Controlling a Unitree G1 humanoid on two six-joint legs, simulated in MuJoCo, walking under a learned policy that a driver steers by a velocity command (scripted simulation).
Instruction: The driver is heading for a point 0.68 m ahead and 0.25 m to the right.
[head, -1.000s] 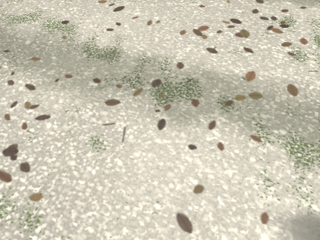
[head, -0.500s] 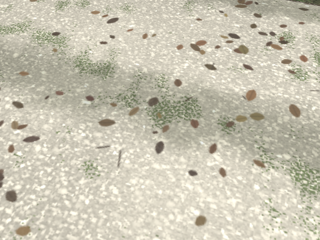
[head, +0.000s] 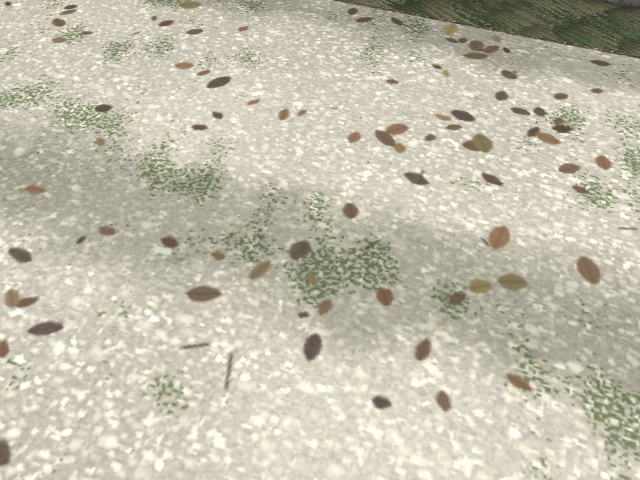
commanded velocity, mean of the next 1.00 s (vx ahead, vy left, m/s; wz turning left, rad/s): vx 0.46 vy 0.00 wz -0.24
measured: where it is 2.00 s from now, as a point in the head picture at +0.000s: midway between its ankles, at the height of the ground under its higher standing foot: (377, 390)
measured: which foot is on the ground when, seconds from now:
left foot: down 0.00-0.48, up 0.50-0.96, down 0.98-1.00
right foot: down 0.00-0.00, up 0.02-0.44, down 0.46-0.98, up 1.00-1.00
